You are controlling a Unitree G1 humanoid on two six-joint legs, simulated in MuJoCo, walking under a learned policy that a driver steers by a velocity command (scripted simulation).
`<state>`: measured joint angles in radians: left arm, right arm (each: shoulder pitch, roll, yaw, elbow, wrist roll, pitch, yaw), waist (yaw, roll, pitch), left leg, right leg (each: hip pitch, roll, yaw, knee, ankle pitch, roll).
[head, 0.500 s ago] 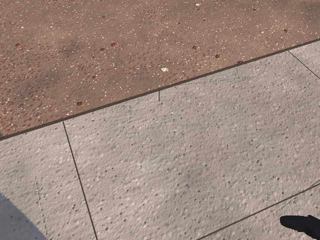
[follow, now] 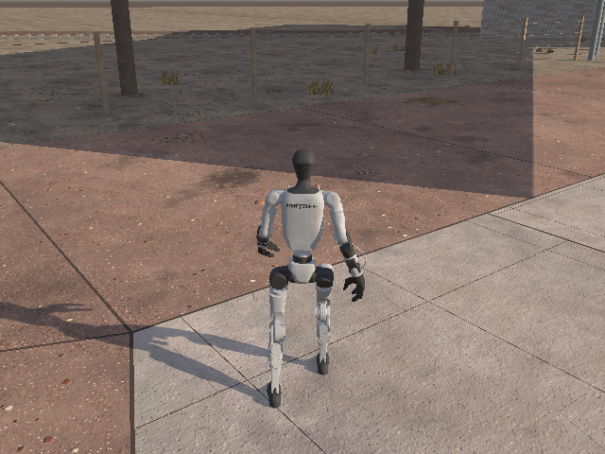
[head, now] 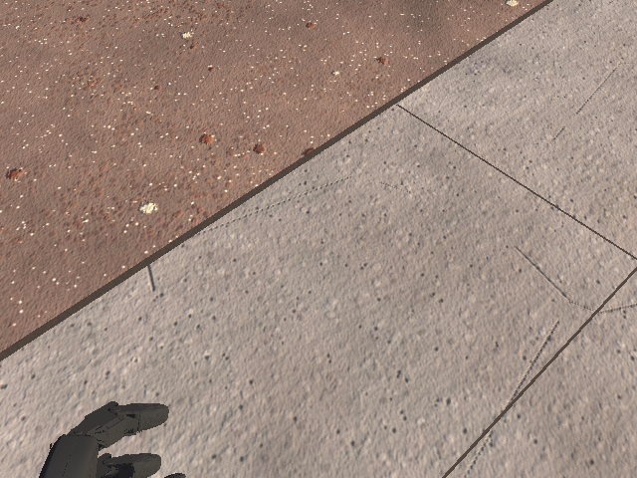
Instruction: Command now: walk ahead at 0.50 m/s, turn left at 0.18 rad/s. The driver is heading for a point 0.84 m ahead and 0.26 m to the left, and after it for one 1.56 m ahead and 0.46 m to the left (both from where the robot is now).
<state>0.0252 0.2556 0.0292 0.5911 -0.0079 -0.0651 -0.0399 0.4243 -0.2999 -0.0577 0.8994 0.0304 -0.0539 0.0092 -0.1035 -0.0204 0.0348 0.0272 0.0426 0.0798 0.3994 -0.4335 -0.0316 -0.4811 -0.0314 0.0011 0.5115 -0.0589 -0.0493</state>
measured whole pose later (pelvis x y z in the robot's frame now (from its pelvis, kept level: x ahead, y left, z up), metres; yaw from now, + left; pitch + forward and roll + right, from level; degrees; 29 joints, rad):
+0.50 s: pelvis +0.26 +0.04 -0.01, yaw +16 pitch +1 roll -3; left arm 0.33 0.30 0.09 0.85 -0.02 -0.05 0.01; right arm 0.07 -0.27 -0.05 0.70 0.02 -0.02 0.06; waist 0.06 0.02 0.04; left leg -0.53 0.04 0.05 0.61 -0.13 0.10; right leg 0.10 -0.06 -0.29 0.37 -0.44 0.06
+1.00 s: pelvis +0.54 +0.13 +0.00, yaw +34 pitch +2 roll +0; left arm 0.01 0.28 0.05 0.69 0.00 -0.12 -0.03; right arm 0.40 -0.30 -0.08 0.76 0.02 -0.03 -0.02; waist -0.08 -0.03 0.00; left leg -0.05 -0.10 -0.23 0.49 -0.46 0.06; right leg -0.46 0.01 0.06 0.45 -0.02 0.00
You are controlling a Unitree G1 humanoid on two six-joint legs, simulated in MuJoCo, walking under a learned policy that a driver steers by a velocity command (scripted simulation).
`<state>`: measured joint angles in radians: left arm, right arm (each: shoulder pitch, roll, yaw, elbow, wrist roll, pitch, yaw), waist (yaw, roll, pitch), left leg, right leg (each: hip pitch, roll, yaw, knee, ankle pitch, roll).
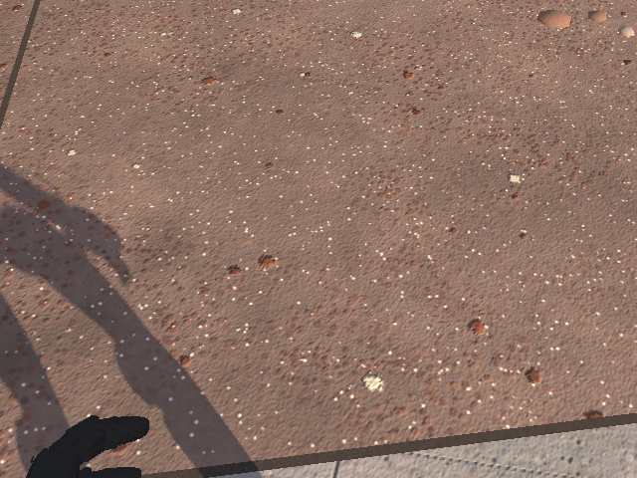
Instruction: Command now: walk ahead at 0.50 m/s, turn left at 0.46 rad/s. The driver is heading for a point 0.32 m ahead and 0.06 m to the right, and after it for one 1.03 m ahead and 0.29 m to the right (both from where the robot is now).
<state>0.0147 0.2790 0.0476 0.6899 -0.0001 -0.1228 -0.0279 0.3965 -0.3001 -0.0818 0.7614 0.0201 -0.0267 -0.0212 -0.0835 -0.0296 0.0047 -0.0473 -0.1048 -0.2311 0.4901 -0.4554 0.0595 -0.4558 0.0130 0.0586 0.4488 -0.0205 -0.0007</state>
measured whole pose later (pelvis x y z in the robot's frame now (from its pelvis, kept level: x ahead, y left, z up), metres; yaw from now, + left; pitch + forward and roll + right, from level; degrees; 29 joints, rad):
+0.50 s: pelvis +0.25 +0.02 +0.00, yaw -4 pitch +2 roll -1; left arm 0.40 0.29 0.06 0.86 -0.02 -0.04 0.01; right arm 0.00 -0.26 -0.03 0.62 -0.03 -0.08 0.01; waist 0.11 0.00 0.04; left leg -0.46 0.01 -0.03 0.51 -0.08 0.02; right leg -0.20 0.04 0.11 0.75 -0.54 0.01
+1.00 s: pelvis +0.32 -0.02 +0.01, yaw -21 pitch +2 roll +2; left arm 0.22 0.30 0.07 0.66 -0.01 0.02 0.00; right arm 0.11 -0.33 -0.09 0.79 0.00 0.00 -0.01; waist 0.01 0.03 0.04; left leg -0.49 0.03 0.01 1.00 -0.43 -0.03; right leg -0.33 0.01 0.03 0.53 -0.23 -0.06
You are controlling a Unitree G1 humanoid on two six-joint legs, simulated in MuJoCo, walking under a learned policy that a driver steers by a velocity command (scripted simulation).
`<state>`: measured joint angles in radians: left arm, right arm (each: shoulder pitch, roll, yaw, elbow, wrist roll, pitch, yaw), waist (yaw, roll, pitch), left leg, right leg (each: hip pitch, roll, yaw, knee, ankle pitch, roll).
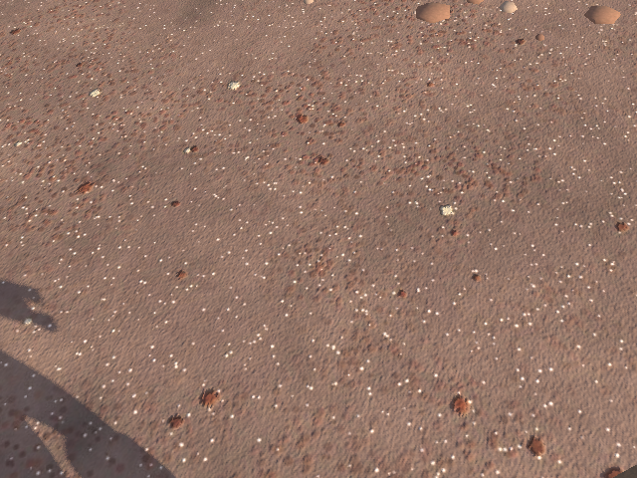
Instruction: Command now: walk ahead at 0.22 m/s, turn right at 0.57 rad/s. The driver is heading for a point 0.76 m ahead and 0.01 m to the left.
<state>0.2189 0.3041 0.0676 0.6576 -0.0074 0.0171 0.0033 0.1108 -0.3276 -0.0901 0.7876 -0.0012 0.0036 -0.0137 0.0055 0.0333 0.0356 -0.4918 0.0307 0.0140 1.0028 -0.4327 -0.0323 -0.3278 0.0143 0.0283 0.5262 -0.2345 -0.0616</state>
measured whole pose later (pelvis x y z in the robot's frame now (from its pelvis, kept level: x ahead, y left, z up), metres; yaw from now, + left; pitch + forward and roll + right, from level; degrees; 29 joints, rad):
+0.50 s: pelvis +0.17 +0.03 +0.01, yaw -16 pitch +2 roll +1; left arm 0.29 0.32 0.07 0.67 -0.02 -0.03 0.01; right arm 0.28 -0.26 -0.06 0.85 0.00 -0.10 0.01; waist -0.03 -0.05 -0.02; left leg -0.16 -0.02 0.01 0.37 -0.24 0.02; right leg -0.55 -0.01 0.10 1.06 -0.31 -0.02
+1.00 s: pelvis +0.40 -0.09 +0.01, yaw -6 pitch +1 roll -2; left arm 0.29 0.26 0.07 0.75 0.01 -0.10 -0.01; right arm 0.23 -0.33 -0.07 0.79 0.03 -0.03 0.00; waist 0.02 0.05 0.03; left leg -0.62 0.10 -0.05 1.09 -0.23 -0.01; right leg -0.13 0.02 -0.12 0.31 -0.19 -0.03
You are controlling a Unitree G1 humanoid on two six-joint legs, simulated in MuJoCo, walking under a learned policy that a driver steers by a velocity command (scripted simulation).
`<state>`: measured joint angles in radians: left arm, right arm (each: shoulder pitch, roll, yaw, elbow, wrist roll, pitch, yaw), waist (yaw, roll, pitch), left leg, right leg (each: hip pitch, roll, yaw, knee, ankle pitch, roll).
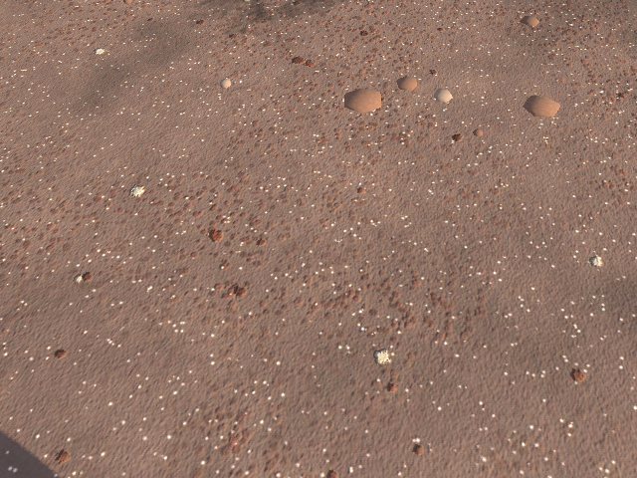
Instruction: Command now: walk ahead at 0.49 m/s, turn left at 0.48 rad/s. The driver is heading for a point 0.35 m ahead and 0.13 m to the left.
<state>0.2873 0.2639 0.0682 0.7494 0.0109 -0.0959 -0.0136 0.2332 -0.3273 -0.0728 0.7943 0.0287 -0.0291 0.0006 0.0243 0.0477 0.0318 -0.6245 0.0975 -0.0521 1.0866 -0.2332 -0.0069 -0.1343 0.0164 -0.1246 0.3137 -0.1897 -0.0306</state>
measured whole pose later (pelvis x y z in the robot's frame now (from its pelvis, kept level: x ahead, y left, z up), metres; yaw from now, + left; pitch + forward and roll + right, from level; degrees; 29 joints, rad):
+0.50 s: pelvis +0.25 +0.08 +0.00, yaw +14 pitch +1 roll +0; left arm 0.14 0.32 0.06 0.76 0.00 -0.05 0.02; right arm 0.19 -0.27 -0.05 0.73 -0.01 -0.04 0.02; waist -0.02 -0.03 0.09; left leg -0.28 -0.08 0.02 0.40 -0.14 0.10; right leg -0.58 -0.09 0.03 1.07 -0.35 0.06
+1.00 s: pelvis +0.36 +0.07 -0.01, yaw +15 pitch +0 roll +0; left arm 0.09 0.24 0.04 0.88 0.01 -0.03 0.00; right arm 0.19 -0.26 -0.03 0.90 -0.01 0.03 -0.02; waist -0.01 0.01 0.03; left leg -0.12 -0.03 -0.02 0.48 -0.36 0.03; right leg -0.30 -0.01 -0.01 0.52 -0.21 0.00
